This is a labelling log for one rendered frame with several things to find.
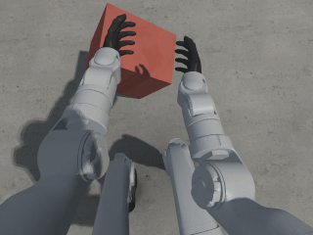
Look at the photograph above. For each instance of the left robot thigh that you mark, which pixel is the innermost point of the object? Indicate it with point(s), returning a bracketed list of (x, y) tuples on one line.
[(112, 217)]

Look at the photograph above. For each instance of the left robot forearm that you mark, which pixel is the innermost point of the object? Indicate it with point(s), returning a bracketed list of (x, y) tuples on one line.
[(91, 106)]

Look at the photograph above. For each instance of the carton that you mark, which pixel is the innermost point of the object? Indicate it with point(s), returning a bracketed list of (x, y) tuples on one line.
[(150, 67)]

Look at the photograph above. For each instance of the robot right hand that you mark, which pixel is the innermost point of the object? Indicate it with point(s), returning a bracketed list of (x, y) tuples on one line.
[(194, 62)]

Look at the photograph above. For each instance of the left robot upper arm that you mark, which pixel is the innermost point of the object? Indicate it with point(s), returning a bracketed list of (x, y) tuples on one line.
[(69, 160)]

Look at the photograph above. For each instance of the right robot shin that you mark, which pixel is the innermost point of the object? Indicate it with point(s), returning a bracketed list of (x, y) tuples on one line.
[(177, 141)]

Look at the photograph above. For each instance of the right robot forearm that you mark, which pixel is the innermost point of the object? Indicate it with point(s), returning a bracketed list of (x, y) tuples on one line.
[(208, 142)]

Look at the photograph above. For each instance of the robot left hand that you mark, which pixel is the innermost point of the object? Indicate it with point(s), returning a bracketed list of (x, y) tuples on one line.
[(115, 34)]

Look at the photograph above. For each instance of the right robot upper arm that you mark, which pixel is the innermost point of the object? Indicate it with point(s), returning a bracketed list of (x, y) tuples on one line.
[(226, 191)]

